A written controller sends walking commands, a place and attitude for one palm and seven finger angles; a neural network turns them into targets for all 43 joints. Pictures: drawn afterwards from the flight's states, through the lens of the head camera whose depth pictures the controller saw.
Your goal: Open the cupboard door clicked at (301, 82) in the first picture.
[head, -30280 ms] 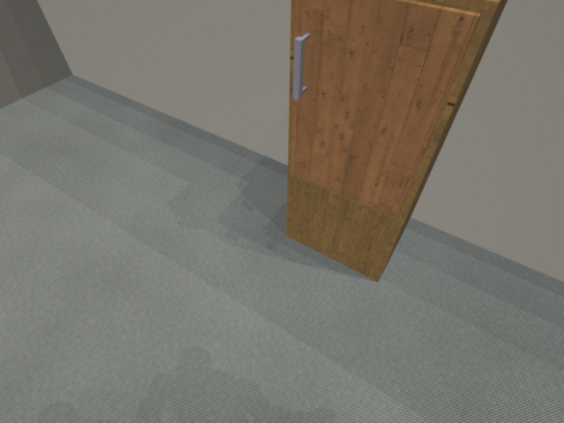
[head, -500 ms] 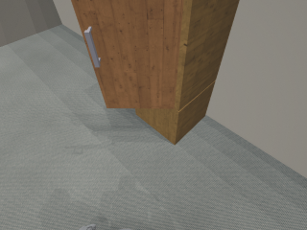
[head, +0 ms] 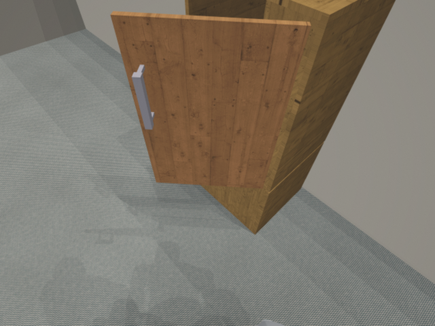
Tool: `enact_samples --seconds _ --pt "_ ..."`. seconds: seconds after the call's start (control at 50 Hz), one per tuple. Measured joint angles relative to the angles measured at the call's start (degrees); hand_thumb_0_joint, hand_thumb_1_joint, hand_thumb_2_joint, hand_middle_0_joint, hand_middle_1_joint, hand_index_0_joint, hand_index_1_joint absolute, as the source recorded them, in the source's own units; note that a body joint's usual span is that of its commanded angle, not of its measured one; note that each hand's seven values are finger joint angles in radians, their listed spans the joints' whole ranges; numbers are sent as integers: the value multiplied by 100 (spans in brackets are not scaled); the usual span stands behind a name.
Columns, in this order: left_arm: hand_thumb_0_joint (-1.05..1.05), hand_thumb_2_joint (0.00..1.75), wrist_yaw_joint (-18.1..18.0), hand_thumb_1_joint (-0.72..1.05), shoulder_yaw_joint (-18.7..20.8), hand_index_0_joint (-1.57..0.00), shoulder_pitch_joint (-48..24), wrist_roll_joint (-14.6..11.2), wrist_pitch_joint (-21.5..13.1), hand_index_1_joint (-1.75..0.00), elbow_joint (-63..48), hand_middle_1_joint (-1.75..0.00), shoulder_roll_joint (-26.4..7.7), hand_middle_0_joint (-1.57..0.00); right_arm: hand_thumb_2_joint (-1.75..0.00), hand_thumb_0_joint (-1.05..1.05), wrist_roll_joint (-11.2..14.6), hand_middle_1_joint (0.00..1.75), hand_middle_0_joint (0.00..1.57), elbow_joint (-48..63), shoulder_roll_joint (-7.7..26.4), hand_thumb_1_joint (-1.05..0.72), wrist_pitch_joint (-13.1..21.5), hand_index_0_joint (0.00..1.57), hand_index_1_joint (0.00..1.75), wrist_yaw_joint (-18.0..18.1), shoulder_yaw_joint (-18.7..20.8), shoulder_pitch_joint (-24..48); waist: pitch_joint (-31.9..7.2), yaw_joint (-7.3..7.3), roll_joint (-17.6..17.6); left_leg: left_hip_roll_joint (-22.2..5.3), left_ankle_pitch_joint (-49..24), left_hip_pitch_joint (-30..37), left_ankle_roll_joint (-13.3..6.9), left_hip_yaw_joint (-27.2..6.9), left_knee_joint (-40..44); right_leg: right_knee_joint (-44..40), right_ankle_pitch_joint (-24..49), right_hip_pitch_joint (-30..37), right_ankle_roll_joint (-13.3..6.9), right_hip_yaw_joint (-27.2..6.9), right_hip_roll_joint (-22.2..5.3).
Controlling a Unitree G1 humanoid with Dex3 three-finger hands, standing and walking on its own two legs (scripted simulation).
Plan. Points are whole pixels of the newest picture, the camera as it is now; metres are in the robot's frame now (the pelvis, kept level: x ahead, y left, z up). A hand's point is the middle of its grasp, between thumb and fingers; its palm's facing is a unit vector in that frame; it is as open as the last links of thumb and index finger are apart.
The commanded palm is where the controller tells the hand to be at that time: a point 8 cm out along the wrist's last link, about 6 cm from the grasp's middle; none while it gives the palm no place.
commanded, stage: come to a stop and stand still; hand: left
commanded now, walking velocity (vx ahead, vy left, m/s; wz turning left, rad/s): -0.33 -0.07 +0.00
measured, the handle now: (145, 98) +0.60 +0.22 +0.06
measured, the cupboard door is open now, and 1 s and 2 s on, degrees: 43 43 43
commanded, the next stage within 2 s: none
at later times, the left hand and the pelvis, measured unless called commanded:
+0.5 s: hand out of the picture +0.09 +0.18 -0.18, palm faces +0.07 -0.98 -0.17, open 7.3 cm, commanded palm none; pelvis +0.02 +0.01 -0.01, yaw +1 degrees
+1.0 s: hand out of the picture +0.01 +0.21 -0.17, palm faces +0.04 -0.96 -0.27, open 7.3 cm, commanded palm none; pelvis -0.04 +0.00 -0.01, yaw +2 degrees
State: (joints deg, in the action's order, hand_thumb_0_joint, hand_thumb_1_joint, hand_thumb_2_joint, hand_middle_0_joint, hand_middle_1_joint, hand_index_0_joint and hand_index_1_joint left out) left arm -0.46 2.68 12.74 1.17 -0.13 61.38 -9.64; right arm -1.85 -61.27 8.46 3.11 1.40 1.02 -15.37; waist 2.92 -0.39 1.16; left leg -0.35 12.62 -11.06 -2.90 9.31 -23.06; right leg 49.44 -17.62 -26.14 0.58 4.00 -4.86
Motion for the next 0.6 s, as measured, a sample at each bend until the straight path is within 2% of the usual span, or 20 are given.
enact_samples --seconds 0.06,0.08,0.1,0.14,0.2,0.26,0.3,0.32,0.34,0.36,0.42,0.48,0.54,0.6 --pt "1 90 -34 94 -25 -20 -189 -24 14 -30 -71 -30 -65 -20 -90 1 24 30 20 -159 -91 -93 -140 20 30 23 -41 -107 42 77 -27 -7 251 107 80 -46 -222 -1084 397 392 27 0 56" --pt "1 90 -38 94 -33 -20 -220 -24 12 -30 -104 -30 -94 -20 -90 1 41 30 20 -208 -128 -92 -194 20 30 27 -44 -137 42 82 0 7 379 113 114 -36 -366 -1445 777 558 20 -24 56" --pt "1 90 -46 94 -38 -20 -242 -19 8 -30 -125 -30 -114 -20 -90 1 62 30 20 -248 -155 -92 -251 20 30 26 -36 -153 31 76 19 12 520 95 151 -13 -533 -1614 761 687 -12 -51 54" --pt "1 90 -62 93 -64 -20 -316 -12 34 -30 -134 -30 -70 -20 -90 1 107 30 20 -267 -131 -92 -369 20 30 9 15 -109 39 124 -112 -77 662 17 219 -32 -789 -1548 346 710 -73 -32 125" --pt "0 90 -98 93 -97 -20 -456 -27 52 -30 -188 -30 14 -20 -90 1 148 30 20 -196 -73 -91 -497 20 30 0 86 -11 97 252 -254 -111 1079 -231 345 -253 -1344 -1452 168 675 -116 86 157" --pt "0 90 -156 92 -74 -20 -620 -11 71 -30 -282 -30 89 -20 -90 1 176 30 20 -121 -26 -91 -587 20 30 10 134 132 204 219 -201 -10 1685 -507 433 -490 -2067 -1547 239 715 -128 136 126" --pt "0 90 -168 92 -54 -20 -686 -4 91 -30 -335 -30 115 -20 -90 1 176 30 20 -62 12 -91 -602 20 30 12 154 231 250 182 -119 33 1612 -523 483 -539 -1918 -1620 304 736 -89 137 90" --pt "0 90 -168 91 -44 -20 -698 -11 103 -30 -353 -30 114 -20 -90 1 171 30 20 -31 29 -91 -591 20 30 10 159 272 257 169 -67 38 1356 -461 499 -526 -1617 -1617 317 727 -57 129 70" --pt "0 90 -164 91 -37 -20 -693 -24 120 -30 -367 -30 108 -20 -90 1 159 30 20 7 52 -91 -567 20 30 6 163 295 248 161 -33 12 920 -354 495 -505 -1200 -1570 307 702 -20 126 65" --pt "0 90 -153 91 -27 -20 -679 -44 152 -30 -381 -30 100 -20 -90 1 134 30 20 43 73 -91 -536 20 30 2 169 303 226 154 -5 -4 518 -312 384 -499 -983 -1491 276 661 21 129 59" --pt "0 90 -137 91 4 -20 -590 -67 315 -30 -378 -30 33 -20 -90 0 40 30 19 154 59 -91 -494 20 30 31 146 322 145 94 115 24 583 -313 75 -414 -989 -691 -627 446 33 -159 165" --pt "0 90 -121 91 32 -20 -511 -56 370 -30 -324 -30 -26 -20 -90 0 -1 30 19 240 35 -91 -424 20 30 89 92 335 97 74 90 -6 495 -258 29 -449 -749 110 -954 373 18 -353 335" --pt "0 90 -111 91 12 -20 -410 -66 345 -30 -266 -30 -58 -20 -90 0 8 30 19 246 33 -91 -378 20 30 88 62 382 77 33 18 -24 318 -193 49 -468 -510 -212 -931 691 42 -324 344" --pt "0 90 -101 91 -31 -20 -269 -76 281 -30 -205 -30 -92 -20 -90 0 51 30 20 206 63 -92 -354 20 30 74 67 416 28 2 -28 -9 250 -194 93 -444 -450 -1349 -338 1250 40 -269 295"
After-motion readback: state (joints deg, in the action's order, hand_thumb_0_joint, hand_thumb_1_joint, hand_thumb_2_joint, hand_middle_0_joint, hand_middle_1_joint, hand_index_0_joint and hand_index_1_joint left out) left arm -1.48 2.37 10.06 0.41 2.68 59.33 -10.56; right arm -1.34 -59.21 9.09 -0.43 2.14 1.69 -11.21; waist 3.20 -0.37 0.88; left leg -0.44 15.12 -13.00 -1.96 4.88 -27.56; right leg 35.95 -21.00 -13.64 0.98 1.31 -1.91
